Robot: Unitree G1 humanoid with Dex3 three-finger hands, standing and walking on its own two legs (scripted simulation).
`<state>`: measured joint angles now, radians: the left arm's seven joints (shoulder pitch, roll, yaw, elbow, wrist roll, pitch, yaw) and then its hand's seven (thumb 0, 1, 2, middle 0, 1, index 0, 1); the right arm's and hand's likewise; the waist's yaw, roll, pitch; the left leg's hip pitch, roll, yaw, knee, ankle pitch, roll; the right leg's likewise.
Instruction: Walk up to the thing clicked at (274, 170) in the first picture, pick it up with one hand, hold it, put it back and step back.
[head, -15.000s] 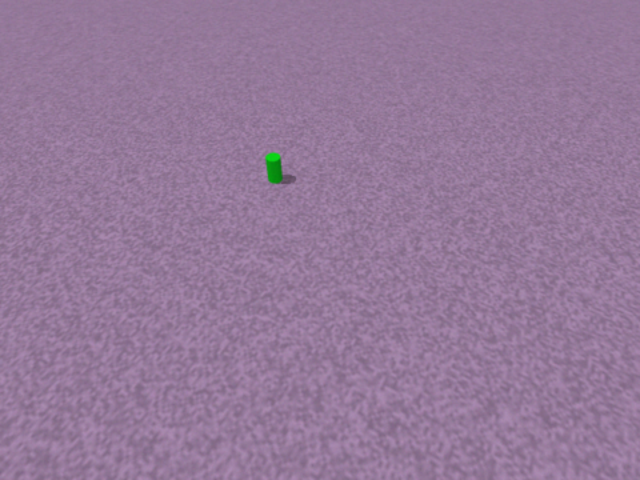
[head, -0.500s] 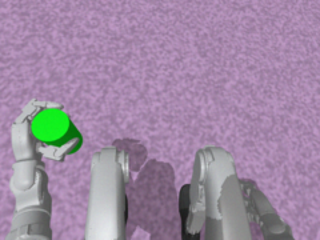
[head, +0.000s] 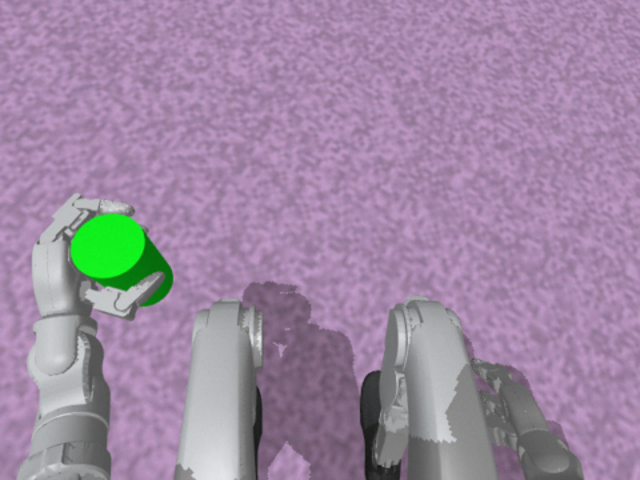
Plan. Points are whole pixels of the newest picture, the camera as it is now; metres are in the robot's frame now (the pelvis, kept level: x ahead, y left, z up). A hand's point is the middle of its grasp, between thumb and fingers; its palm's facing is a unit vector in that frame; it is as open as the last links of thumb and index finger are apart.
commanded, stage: settle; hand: left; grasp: from the side
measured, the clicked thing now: (129, 265) +0.36 +0.25 -0.06
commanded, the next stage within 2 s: lift in 0.16 s
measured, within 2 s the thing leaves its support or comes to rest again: neither
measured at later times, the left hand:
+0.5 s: hand (120, 248) +0.37 +0.24 -0.01, palm faces +0.18 -0.98 -0.05, open 10.3 cm
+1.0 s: hand (72, 201) +0.36 +0.22 +0.12, palm faces +0.20 -0.98 -0.05, open 10.2 cm
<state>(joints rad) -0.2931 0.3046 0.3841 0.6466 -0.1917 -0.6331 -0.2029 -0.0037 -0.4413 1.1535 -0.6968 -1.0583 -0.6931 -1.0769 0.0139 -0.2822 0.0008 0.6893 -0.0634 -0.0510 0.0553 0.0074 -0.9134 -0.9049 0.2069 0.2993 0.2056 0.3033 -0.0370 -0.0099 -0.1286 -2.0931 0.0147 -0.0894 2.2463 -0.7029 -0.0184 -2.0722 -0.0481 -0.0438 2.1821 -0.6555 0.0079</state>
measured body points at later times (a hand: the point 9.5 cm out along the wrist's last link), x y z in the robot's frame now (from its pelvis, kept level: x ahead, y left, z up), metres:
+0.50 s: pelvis +0.00 +0.00 +0.02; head +0.19 +0.03 +0.43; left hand +0.35 +0.29 +0.00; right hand +0.18 -0.26 -0.11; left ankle +0.08 +0.13 -0.35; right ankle +0.10 -0.13 -0.35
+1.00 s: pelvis +0.02 +0.00 +0.12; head +0.20 +0.02 +0.53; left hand +0.35 +0.28 +0.13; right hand +0.21 -0.25 -0.01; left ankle +0.08 +0.13 -0.35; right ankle +0.10 -0.13 -0.35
